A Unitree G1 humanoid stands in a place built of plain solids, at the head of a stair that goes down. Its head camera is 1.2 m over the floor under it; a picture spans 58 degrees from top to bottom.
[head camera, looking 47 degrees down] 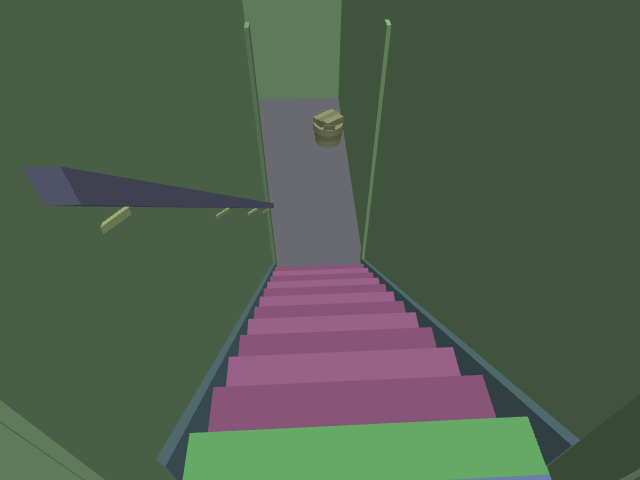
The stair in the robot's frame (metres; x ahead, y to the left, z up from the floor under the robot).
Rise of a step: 0.21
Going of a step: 0.22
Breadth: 0.92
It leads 3 degrees to the left of straight ahead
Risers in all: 12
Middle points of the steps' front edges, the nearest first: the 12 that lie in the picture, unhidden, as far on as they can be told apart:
0.43 -0.11 0.00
0.66 -0.10 -0.21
0.87 -0.09 -0.41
1.10 -0.08 -0.62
1.32 -0.07 -0.82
1.54 -0.06 -1.03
1.76 -0.05 -1.23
1.98 -0.04 -1.44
2.20 -0.03 -1.64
2.42 -0.02 -1.85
2.64 0.00 -2.05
2.86 0.01 -2.26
